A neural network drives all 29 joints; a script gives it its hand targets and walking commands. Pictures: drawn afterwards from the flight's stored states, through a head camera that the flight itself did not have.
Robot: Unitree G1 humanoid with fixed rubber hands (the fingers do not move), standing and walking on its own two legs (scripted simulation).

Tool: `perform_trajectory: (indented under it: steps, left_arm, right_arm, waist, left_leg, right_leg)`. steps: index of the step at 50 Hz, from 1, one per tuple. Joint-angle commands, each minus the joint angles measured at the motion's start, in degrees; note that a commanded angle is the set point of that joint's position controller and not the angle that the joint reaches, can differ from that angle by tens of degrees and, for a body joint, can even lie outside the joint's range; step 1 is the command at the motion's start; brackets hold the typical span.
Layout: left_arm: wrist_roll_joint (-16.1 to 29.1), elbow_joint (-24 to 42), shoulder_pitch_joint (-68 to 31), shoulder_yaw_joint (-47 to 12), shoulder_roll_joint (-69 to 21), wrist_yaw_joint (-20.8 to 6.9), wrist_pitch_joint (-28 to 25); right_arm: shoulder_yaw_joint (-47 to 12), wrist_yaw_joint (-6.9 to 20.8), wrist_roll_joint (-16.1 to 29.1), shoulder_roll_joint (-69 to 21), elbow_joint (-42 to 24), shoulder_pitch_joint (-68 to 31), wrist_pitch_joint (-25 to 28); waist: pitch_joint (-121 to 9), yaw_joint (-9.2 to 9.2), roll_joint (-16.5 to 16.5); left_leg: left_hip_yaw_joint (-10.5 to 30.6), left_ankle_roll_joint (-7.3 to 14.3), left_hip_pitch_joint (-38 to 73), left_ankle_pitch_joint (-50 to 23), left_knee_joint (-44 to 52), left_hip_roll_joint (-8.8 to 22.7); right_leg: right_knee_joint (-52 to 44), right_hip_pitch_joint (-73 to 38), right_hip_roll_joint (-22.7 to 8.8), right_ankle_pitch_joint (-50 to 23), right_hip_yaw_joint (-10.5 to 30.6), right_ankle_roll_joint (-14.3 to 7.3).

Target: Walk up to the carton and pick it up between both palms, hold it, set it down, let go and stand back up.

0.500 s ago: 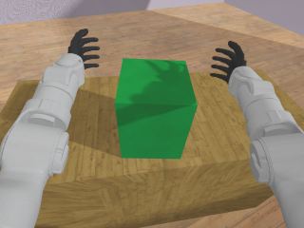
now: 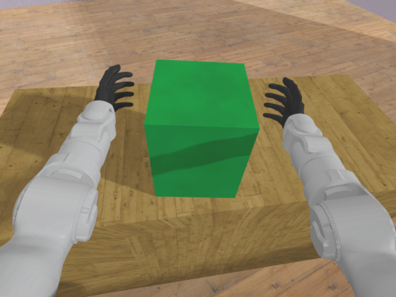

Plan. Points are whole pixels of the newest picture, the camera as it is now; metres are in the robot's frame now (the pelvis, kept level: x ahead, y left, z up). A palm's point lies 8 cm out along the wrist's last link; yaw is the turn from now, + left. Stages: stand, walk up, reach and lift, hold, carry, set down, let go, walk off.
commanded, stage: reach and lift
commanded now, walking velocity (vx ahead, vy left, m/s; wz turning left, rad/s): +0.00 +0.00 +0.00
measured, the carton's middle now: (197, 132) +0.50 +0.02 +0.05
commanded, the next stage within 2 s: none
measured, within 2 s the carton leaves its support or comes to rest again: neither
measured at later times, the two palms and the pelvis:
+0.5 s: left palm (120, 112) +0.48 +0.19 +0.13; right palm (286, 126) +0.47 -0.16 +0.12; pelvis +0.00 +0.01 -0.01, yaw -1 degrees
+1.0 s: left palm (134, 113) +0.48 +0.16 +0.13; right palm (273, 132) +0.45 -0.13 +0.12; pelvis +0.01 +0.02 +0.01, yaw -2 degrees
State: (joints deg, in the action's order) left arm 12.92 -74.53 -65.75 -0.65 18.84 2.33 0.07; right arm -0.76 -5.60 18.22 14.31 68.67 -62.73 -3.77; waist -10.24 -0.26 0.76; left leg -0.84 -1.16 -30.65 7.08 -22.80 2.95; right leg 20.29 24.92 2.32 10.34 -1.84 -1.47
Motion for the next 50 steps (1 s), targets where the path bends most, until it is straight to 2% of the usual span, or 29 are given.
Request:
perform_trajectory:
  steps: [1, 5, 9, 15, 19, 24, 29, 36, 41, 44, 46, 48, 50]
  left_arm:
    - [0.5, 5.0, -28.5, 0.7, 6.8, 0.6, -5.2]
    - [0.7, -1.8, -26.7, 0.0, 5.6, 0.1, -7.2]
    - [0.3, -4.8, -26.3, -0.8, 4.6, -0.1, -9.5]
    - [-0.5, -1.8, -27.8, -1.4, 2.9, 1.0, -11.0]
    - [-0.8, 0.1, -27.7, -1.2, 1.5, 1.7, -10.8]
    - [-1.8, 0.5, -26.8, 0.1, -0.3, 2.0, -10.5]
    - [-4.5, 0.5, -26.2, 3.1, -2.5, 2.0, -10.6]
    - [-12.2, 3.1, -26.3, 10.4, -6.7, 2.2, -10.2]
    - [-21.1, 8.1, -25.3, 17.8, -12.8, 1.5, -8.3]
    - [-30.0, 11.6, -24.0, 24.0, -22.8, -1.4, -6.6]
    - [-35.6, 12.3, -22.3, 25.0, -35.8, -4.8, -5.2]
    - [-37.9, 12.8, -19.0, 25.7, -40.9, -6.0, -3.3]
    - [-38.9, 14.8, -17.8, 27.1, -41.6, -5.8, -1.4]
  right_arm:
    - [2.5, -0.2, -2.1, 8.1, -6.7, -27.7, 3.9]
    - [2.5, -0.1, -2.5, 7.4, -2.7, -26.1, 5.4]
    - [2.5, 0.5, -2.2, 7.1, 0.3, -25.0, 7.5]
    - [1.7, 2.1, -0.6, 8.3, 1.4, -25.0, 9.7]
    - [1.5, 2.8, -0.3, 8.9, 1.9, -25.0, 10.2]
    - [2.2, 2.9, -1.5, 8.4, 1.2, -25.1, 10.5]
    - [4.1, 2.4, -4.6, 5.1, -0.7, -25.3, 10.6]
    - [10.9, 1.4, -12.9, -1.7, -3.3, -23.9, 9.8]
    - [19.0, 1.6, -22.5, -9.0, -6.3, -21.8, 9.6]
    - [25.4, 4.7, -32.4, -21.1, -9.9, -20.8, 9.9]
    - [27.6, 8.6, -40.3, -35.6, -12.6, -20.2, 10.1]
    - [29.2, 11.2, -44.6, -41.1, -15.0, -17.9, 9.7]
    - [30.4, 12.5, -46.4, -42.2, -16.4, -16.7, 9.1]
  waist:
    - [-38.0, -0.56, -1.7]
    - [-35.8, -0.67, -0.7]
    - [-34.2, -0.42, -1.6]
    - [-37.0, 0.29, -4.3]
    - [-39.0, 0.52, -4.8]
    - [-39.9, 0.51, -3.1]
    - [-38.5, 0.35, -0.7]
    - [-35.9, -0.04, -0.4]
    - [-34.3, -0.3, -2.2]
    - [-31.3, 0.01, -2.7]
    - [-28.4, 0.27, -3.0]
    - [-27.7, 0.95, -3.5]
    - [-26.3, 1.41, -2.7]
  left_leg:
    - [-0.7, -1.1, 21.3, -14.1, -3.8, -1.9]
    - [-0.9, -0.6, 17.0, -11.0, -3.5, -1.8]
    - [-1.0, -1.2, 16.2, -11.8, -4.0, -1.6]
    - [-0.4, -3.0, 22.7, -18.9, -6.7, -0.8]
    - [-0.1, -3.5, 25.5, -21.5, -7.9, -0.3]
    - [-0.2, -3.1, 24.8, -21.4, -7.9, -0.3]
    - [-0.8, -2.0, 21.3, -18.8, -6.5, -0.9]
    - [-2.4, -1.3, 18.8, -16.6, -3.6, -1.7]
    - [-3.8, -1.6, 22.1, -18.8, -1.8, -2.1]
    - [-4.8, -1.3, 25.6, -20.0, 0.4, -2.4]
    - [-5.4, -1.1, 27.8, -19.6, 2.1, -2.5]
    - [-6.0, -1.1, 29.6, -19.7, 2.8, -2.2]
    - [-6.5, -0.8, 30.4, -19.5, 3.2, -2.0]
  right_leg:
    - [1.7, -5.1, -1.4, -20.4, -0.3, 3.8]
    - [2.5, -4.3, -1.8, -18.2, 0.0, 3.9]
    - [3.0, -1.7, -1.8, -16.7, -0.3, 3.6]
    - [3.0, 4.1, -0.9, -16.7, -1.3, 2.5]
    - [2.7, 6.8, -0.5, -16.8, -1.7, 2.2]
    - [2.6, 6.0, -0.6, -17.8, -1.5, 2.5]
    - [2.7, 2.1, -1.0, -19.2, -1.0, 3.3]
    - [2.3, -4.1, -1.7, -21.9, 0.0, 3.8]
    - [1.0, -8.0, -1.5, -25.2, -0.3, 3.7]
    - [-1.0, -11.0, -1.5, -25.9, -1.1, 3.7]
    - [-2.1, -13.5, -1.6, -25.7, -2.0, 3.7]
    - [-2.3, -15.3, -1.6, -24.8, -2.6, 3.7]
    - [-2.2, -16.1, -1.3, -22.9, -2.9, 4.0]
